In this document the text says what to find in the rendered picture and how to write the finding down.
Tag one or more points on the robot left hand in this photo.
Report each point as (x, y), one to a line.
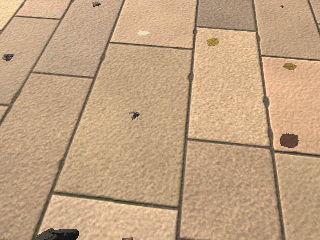
(61, 234)

